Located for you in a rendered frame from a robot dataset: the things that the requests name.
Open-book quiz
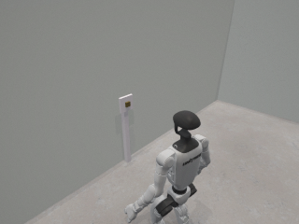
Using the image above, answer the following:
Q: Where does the right robot forearm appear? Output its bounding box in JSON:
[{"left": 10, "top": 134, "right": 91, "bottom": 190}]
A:
[{"left": 198, "top": 164, "right": 208, "bottom": 172}]

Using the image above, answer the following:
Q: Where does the left robot forearm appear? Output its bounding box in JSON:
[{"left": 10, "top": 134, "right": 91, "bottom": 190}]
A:
[{"left": 132, "top": 185, "right": 156, "bottom": 213}]

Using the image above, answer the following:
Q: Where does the right robot upper arm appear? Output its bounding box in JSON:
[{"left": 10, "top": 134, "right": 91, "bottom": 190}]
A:
[{"left": 195, "top": 134, "right": 211, "bottom": 166}]

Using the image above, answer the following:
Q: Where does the robot right shin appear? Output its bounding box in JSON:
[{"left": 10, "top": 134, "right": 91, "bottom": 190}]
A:
[{"left": 175, "top": 204, "right": 189, "bottom": 224}]

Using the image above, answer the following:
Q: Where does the left robot upper arm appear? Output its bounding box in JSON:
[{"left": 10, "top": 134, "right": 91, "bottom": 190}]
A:
[{"left": 151, "top": 148, "right": 176, "bottom": 198}]

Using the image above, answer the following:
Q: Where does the panel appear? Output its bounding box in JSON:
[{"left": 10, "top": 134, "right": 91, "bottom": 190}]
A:
[{"left": 119, "top": 94, "right": 134, "bottom": 162}]

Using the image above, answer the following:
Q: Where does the button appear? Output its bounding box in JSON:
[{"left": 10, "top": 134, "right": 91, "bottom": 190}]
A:
[{"left": 125, "top": 101, "right": 131, "bottom": 107}]

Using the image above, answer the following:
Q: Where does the robot right thigh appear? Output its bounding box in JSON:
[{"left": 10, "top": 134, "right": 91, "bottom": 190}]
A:
[{"left": 174, "top": 183, "right": 197, "bottom": 217}]

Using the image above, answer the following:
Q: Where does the left robot hand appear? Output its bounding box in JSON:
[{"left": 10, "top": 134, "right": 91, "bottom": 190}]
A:
[{"left": 123, "top": 203, "right": 137, "bottom": 223}]

